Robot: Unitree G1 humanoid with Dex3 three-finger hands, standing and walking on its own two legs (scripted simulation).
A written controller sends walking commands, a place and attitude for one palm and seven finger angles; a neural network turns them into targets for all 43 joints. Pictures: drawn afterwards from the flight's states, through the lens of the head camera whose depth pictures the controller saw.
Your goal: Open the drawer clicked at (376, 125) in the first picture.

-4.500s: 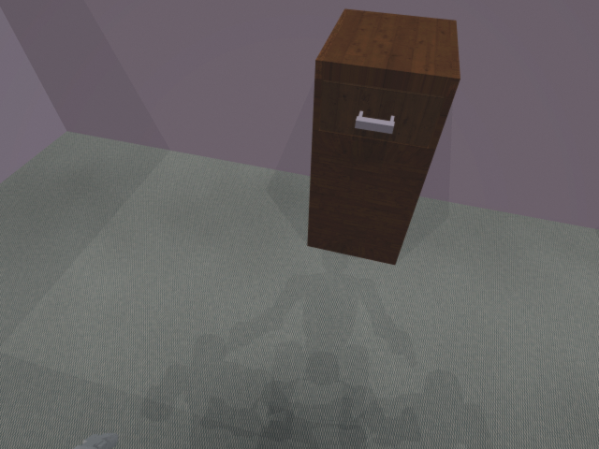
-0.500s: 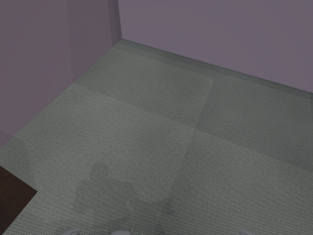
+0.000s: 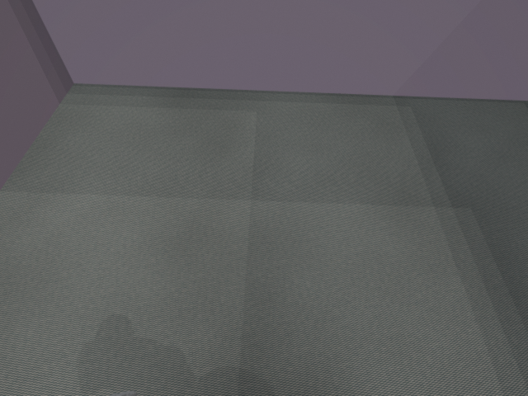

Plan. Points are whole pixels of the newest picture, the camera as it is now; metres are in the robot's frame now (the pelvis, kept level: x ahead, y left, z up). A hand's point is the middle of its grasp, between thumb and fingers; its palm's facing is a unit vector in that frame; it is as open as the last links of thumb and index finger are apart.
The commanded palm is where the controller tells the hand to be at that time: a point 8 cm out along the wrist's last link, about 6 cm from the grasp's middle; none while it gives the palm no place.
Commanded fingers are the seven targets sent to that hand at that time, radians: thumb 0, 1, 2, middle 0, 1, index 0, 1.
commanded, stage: walk to a spot facing it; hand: left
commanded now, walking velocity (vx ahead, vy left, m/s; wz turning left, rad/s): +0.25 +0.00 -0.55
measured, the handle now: out of the picture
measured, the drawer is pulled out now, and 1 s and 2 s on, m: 0.00 0.00 0.00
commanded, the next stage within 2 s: turn to face it in 0.18 s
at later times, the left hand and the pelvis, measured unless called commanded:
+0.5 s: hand out of the picture +0.14 +0.18 -0.20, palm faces -0.04 -0.98 -0.17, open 7.4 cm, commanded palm none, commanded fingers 0.00 0.90 0.90 -0.20 -0.30 -0.20 -0.30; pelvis +0.13 +0.00 -0.02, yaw -6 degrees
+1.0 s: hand (167, 341) +0.23 +0.19 -0.15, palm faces +0.18 -0.95 -0.27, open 7.3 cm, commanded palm none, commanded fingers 0.00 0.90 0.90 -0.20 -0.30 -0.20 -0.30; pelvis +0.14 -0.03 -0.01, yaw +9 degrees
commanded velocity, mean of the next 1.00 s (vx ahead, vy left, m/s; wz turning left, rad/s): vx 0.06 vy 0.00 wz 0.36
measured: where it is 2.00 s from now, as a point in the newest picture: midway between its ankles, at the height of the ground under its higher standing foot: outside the picture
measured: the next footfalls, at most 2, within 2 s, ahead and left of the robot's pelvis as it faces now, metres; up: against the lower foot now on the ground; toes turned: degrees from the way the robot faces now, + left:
right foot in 0.04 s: +0.03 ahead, -0.13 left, +0.00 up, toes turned -8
left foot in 0.46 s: +0.26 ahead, +0.08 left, +0.00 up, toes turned +1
